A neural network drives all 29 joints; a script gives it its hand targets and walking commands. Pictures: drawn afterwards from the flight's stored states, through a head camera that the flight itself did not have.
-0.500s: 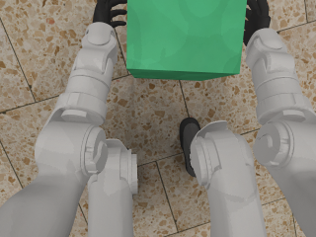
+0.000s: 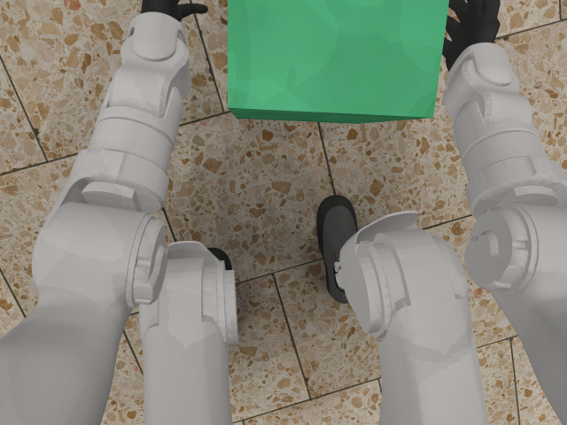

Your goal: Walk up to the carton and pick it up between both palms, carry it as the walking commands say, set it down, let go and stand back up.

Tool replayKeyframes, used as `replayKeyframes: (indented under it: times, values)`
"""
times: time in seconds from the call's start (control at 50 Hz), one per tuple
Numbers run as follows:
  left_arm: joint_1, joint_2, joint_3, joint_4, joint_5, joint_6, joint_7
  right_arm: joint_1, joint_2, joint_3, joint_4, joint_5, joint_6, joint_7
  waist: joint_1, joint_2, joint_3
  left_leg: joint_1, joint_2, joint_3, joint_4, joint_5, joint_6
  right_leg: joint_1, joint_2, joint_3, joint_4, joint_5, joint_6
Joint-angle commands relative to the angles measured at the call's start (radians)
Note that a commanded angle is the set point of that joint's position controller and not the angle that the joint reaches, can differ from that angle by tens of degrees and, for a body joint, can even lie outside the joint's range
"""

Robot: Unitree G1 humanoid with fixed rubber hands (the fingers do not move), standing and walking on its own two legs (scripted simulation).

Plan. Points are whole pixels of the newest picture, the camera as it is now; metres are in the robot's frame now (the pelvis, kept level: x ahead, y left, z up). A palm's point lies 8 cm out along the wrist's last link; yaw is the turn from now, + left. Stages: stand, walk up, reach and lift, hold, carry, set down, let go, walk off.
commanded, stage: set down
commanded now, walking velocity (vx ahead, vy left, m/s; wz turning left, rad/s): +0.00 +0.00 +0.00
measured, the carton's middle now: (316, 37) +0.53 -0.11 -0.26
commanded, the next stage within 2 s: let go in 1.54 s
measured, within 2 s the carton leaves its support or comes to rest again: neither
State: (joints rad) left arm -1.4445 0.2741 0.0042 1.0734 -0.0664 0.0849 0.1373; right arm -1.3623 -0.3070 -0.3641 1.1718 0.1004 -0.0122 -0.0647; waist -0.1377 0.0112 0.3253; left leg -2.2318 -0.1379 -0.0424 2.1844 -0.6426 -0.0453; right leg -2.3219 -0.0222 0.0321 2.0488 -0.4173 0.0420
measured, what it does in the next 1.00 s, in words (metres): rises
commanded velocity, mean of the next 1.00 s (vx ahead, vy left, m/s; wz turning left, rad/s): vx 0.00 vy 0.00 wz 0.00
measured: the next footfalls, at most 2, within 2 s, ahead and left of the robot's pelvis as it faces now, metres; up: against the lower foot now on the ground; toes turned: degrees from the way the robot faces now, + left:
none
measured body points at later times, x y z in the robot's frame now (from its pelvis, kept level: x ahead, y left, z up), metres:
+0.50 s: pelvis +0.00 -0.01 +0.01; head +0.36 -0.04 +0.27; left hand +0.59 +0.07 -0.14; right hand +0.50 -0.30 -0.15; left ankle +0.09 +0.11 -0.35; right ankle +0.15 -0.13 -0.35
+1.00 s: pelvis +0.02 -0.01 +0.12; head +0.34 -0.04 +0.43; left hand +0.59 +0.09 +0.01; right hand +0.49 -0.31 +0.01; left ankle +0.09 +0.11 -0.35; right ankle +0.15 -0.14 -0.35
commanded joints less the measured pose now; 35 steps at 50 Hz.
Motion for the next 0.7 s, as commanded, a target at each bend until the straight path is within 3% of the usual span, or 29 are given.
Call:
replayKeyframes:
  times: [0.0, 0.2, 0.32, 0.42, 0.56, 0.68]
  values:
    - [-0.276, 0.061, -0.022, -0.090, -0.036, -0.016, -0.003, -0.161, -0.141, 0.009, -0.083, 0.032, -0.027, -0.009, -0.086, 0.146, -1.105, 0.377, 0.059, 0.028, -0.232, 0.244, -0.003, 0.683, 0.003, -0.066, -0.061, 0.313, -0.010]
    - [-0.275, 0.132, -0.030, -0.068, -0.076, -0.015, -0.029, -0.162, -0.194, 0.049, -0.099, 0.084, -0.022, -0.002, -0.076, 0.118, -1.076, 0.323, 0.084, 0.030, -0.212, 0.174, 0.016, 0.714, -0.007, -0.047, -0.059, 0.269, -0.007]
    - [-0.308, 0.156, -0.026, -0.203, -0.079, 0.002, -0.020, -0.147, -0.206, 0.068, -0.224, 0.119, 0.004, -0.012, -0.080, 0.131, -1.320, 0.461, 0.078, 0.058, -0.213, 0.217, 0.016, 0.865, -0.002, -0.060, -0.078, 0.329, -0.004]
    - [-0.259, 0.165, 0.009, -0.248, -0.069, 0.033, -0.011, -0.085, -0.210, 0.051, -0.321, 0.094, 0.043, -0.024, -0.090, 0.103, -1.414, 0.493, 0.061, 0.079, -0.245, 0.203, 0.019, 0.929, 0.006, -0.083, -0.116, 0.323, -0.004]
    - [-0.147, 0.153, 0.086, -0.188, -0.027, 0.054, -0.020, -0.015, -0.139, 0.053, -0.392, 0.055, 0.081, -0.011, -0.042, 0.037, -1.315, 0.403, 0.042, 0.097, -0.333, 0.154, 0.033, 0.924, 0.031, -0.094, -0.189, 0.282, -0.002]
    - [-0.122, 0.138, 0.106, -0.204, -0.014, 0.068, -0.035, 0.034, -0.119, 0.019, -0.431, 0.019, 0.107, 0.001, -0.053, 0.039, -1.299, 0.418, 0.037, 0.099, -0.427, 0.140, 0.030, 0.944, 0.044, -0.096, -0.284, 0.271, -0.006]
